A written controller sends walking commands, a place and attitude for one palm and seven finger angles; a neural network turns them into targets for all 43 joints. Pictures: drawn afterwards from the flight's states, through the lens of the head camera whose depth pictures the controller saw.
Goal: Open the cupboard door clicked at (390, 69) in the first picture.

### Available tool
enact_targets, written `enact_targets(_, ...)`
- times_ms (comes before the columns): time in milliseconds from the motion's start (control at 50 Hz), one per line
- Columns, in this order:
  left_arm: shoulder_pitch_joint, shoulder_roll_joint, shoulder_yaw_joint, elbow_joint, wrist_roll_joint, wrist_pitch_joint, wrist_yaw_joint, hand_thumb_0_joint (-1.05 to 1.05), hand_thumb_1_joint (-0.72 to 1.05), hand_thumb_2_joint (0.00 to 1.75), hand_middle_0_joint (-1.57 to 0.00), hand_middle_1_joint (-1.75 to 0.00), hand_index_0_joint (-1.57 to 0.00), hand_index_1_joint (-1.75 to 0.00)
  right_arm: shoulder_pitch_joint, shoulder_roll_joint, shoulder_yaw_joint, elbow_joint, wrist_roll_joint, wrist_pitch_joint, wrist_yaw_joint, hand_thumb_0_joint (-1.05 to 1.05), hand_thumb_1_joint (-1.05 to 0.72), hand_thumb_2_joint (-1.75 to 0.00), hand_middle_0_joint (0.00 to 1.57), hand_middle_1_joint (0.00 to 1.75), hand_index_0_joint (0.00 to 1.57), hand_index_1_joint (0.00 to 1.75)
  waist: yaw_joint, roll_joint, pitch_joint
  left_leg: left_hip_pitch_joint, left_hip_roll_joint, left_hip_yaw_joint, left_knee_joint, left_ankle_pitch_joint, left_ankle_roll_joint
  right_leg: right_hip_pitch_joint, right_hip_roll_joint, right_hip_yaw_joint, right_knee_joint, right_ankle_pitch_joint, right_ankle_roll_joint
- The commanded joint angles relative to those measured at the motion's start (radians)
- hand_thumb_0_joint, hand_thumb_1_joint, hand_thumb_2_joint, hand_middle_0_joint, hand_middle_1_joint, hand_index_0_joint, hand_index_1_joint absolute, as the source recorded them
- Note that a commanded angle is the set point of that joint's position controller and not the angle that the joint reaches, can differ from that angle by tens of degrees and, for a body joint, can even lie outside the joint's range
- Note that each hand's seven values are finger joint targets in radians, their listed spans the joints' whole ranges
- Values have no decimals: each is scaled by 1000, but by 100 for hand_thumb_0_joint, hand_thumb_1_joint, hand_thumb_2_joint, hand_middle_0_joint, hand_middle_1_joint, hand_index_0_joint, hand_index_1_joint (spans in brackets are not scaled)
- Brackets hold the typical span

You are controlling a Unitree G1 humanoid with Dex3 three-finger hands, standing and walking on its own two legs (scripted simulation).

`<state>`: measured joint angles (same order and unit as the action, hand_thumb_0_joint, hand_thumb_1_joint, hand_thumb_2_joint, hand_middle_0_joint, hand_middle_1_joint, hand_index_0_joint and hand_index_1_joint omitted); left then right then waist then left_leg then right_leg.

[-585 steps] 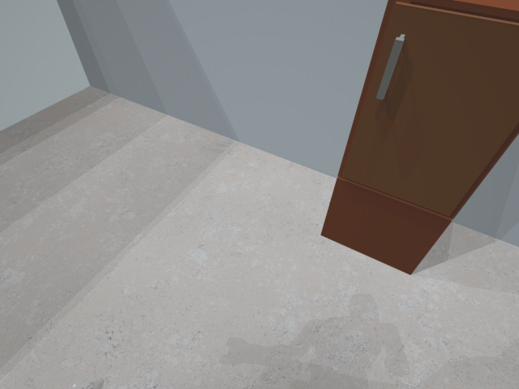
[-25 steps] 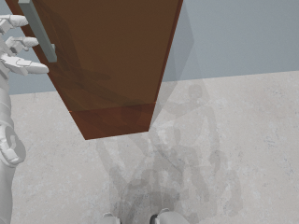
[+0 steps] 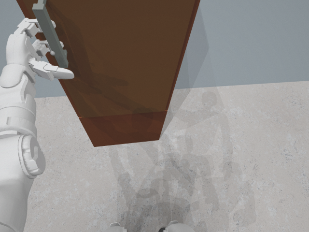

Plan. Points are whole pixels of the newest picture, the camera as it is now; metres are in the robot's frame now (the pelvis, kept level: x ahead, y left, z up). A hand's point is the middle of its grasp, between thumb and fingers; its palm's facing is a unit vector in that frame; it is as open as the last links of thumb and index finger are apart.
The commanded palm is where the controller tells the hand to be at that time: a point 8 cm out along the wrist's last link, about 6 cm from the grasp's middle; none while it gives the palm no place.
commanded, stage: slide the fingers in behind the handle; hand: left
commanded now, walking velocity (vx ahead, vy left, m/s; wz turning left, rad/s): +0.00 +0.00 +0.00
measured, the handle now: (54, 35) +0.57 +0.21 +0.14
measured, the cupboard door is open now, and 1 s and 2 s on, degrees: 0 0 7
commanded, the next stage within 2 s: close the thumb around the handle in 0.74 s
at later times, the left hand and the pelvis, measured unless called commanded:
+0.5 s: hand (63, 54) +0.51 +0.18 +0.13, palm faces +0.07 -1.00 -0.01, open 14.0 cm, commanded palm +0.49 +0.23 +0.13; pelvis -0.01 -0.01 +0.00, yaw +0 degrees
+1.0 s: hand (63, 54) +0.51 +0.18 +0.13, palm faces +0.07 -1.00 -0.01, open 13.4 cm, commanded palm +0.49 +0.22 +0.13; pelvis -0.01 -0.01 +0.00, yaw +0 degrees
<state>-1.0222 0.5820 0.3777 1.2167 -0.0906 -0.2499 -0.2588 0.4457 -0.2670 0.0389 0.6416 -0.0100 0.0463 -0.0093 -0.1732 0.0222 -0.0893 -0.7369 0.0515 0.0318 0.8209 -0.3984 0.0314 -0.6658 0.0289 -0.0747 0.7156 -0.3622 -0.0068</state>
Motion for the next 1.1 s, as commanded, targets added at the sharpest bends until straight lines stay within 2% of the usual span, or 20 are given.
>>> enact_targets(0, -490, 225, 49, -248, -10, -81, 32, 0, -50, 30, -30, -120, -30, -120, 182, -188, -74, -35, 0, -18, -7, 0, -90, -90, 20, 30, 20, 30, -11, 158, -468, 468, -4, -95, -40, 581, -7, 55, 36, 26, -29, 403, -6)
enact_targets(60, -463, 211, 51, -240, 4, -81, 63, 0, -50, 30, -30, -120, -30, -120, 175, -181, -73, -45, -2, -19, 1, 0, -90, -90, 20, 30, 20, 30, -3, 132, -450, 428, -11, -82, -46, 558, -5, 87, 36, 26, -24, 418, -3)
enact_targets(100, -456, 257, 78, -237, 22, -84, 82, 0, -50, 30, -30, -120, -30, -120, 171, -182, -70, -52, -1, -16, 0, 0, -90, -90, 20, 30, 20, 30, 7, 133, -450, 402, -16, -74, -45, 560, -2, 112, 32, 35, -19, 443, -4)
enact_targets(140, -463, 201, 31, -246, 32, -88, 87, 0, -50, 30, -30, -120, -30, -120, 161, -175, -74, -56, 1, -18, 4, 0, -90, -90, 20, 30, 20, 30, -6, 123, -436, 399, -18, -67, -45, 533, -1, 107, 32, 36, -22, 440, -2)
enact_targets(200, -445, 222, 59, -246, 22, -96, 85, 0, -50, 30, -30, -120, -30, -120, 162, -180, -75, -57, 3, -18, 1, 0, -90, -90, 20, 30, 20, 30, 1, 99, -456, 400, -19, -64, -49, 524, 2, 138, 34, 40, -26, 452, -4)
enact_targets(240, -459, 156, 13, -219, 6, -88, 71, 0, -50, 30, -30, -120, -30, -120, 156, -176, -75, -54, 6, -20, -2, 0, -90, -90, 20, 30, 20, 30, -19, 73, -424, 386, -20, -60, -56, 475, 3, 127, 33, 40, -38, 432, -1)
enact_targets(280, -486, 137, 0, -226, -3, -89, 66, 0, -50, 30, -30, -120, -30, -120, 161, -176, -74, -47, 5, -25, -4, 0, -90, -90, 20, 30, 20, 30, -24, 96, -414, 389, -24, -60, -58, 464, 5, 124, 32, 40, -40, 425, -4)
enact_targets(300, -484, 165, 21, -243, 0, -94, 68, 0, -50, 30, -30, -120, -30, -120, 161, -178, -77, -45, 5, -24, -4, 0, -90, -90, 20, 30, 20, 30, -11, 114, -438, 402, -22, -63, -58, 477, 2, 126, 32, 42, -38, 427, -5)
enact_targets(320, -465, 137, 5, -232, -1, -91, 68, 0, -50, 30, -30, -120, -30, -120, 154, -175, -76, -47, 6, -26, -3, 0, -90, -90, 20, 30, 20, 30, -12, 115, -433, 405, -24, -60, -58, 470, 2, 118, 31, 41, -41, 421, -5)
enact_targets(400, -466, 199, 44, -219, 10, -98, 86, 0, -50, 30, -30, -120, -30, -120, 155, -177, -72, -44, 4, -29, -5, 0, -90, -90, 20, 30, 20, 30, -4, 101, -411, 365, -26, -58, -66, 437, 5, 136, 28, 45, -43, 410, -3)
enact_targets(440, -456, 162, 10, -195, 16, -95, 86, 0, -50, 30, -30, -120, -30, -120, 150, -175, -72, -43, 6, -32, -5, 0, -90, -90, 20, 30, 20, 30, -15, 77, -381, 345, -28, -54, -69, 399, 7, 127, 27, 46, -50, 389, -2)
enact_targets(500, -478, 220, 46, -206, 18, -105, 86, 0, -50, 30, -30, -120, -30, -120, 154, -184, -73, -44, 7, -32, -10, 0, -90, -90, 20, 30, 20, 30, -11, 78, -409, 342, -31, -57, -71, 380, 9, 144, 25, 54, -51, 380, -3)
enact_targets(540, -507, 169, 1, -201, 14, -103, 80, 0, -50, 30, -30, -120, -30, -120, 149, -180, -69, -43, 8, -37, -11, 0, -90, -90, 20, 30, 20, 30, -24, 97, -389, 342, -32, -56, -77, 352, 7, 124, 24, 52, -57, 352, -2)
enact_targets(700, -515, 182, 10, -188, 13, -109, 80, 0, -50, 30, -30, -120, -30, -120, 160, -185, -70, -31, 4, -44, -12, 0, -90, -90, 20, 30, 20, 30, -25, 105, -416, 361, -30, -64, -72, 365, 7, 114, 26, 51, -55, 349, -3)
enact_targets(720, -518, 212, 35, -194, 13, -111, 83, 0, -50, 30, -30, -120, -30, -120, 162, -189, -73, -29, 4, -44, -14, 0, -90, -90, 20, 30, 20, 30, -23, 95, -424, 361, -28, -65, -71, 369, 7, 119, 26, 51, -54, 353, -2)
enact_targets(760, -508, 158, -7, -185, 14, -108, 78, 0, -50, 30, -30, -120, -30, -120, 158, -183, -71, -32, 5, -45, -11, 0, -90, -90, 20, 30, 20, 30, -26, 113, -414, 372, -27, -68, -72, 378, 3, 101, 27, 46, -53, 347, -6)
enact_targets(820, -507, 160, 4, -205, 8, -116, 84, 0, -50, 30, -30, -120, -30, -120, 161, -185, -75, -28, 2, -46, -9, 0, -90, -90, 20, 30, 20, 30, -22, 125, -424, 401, -24, -73, -68, 407, 0, 87, 29, 42, -50, 352, -6)
enact_targets(900, -518, 118, -30, -205, 9, -115, 88, 0, -28, 40, -32, -122, -32, -122, 160, -182, -73, -25, 2, -47, -6, 0, -90, -90, 20, 30, 20, 30, -32, 113, -404, 398, -23, -75, -71, 400, 1, 70, 30, 38, -50, 343, -5)
enact_targets(960, -520, 150, -7, -196, 14, -111, 95, 0, -11, 47, -33, -124, -33, -124, 165, -188, -75, -20, 1, -45, -7, 0, -90, -90, 20, 30, 20, 30, -30, 109, -403, 391, -22, -78, -73, 395, 0, 73, 29, 40, -49, 336, -6)
enact_targets(1080, -528, 123, -15, -197, 12, -112, 97, 0, 23, 61, -35, -128, -35, -128, 172, -185, -76, -18, -4, -48, -5, 0, -90, -90, 20, 30, 20, 30, -32, 110, -420, 418, -21, -84, -62, 434, 0, 59, 30, 35, -42, 348, -9)
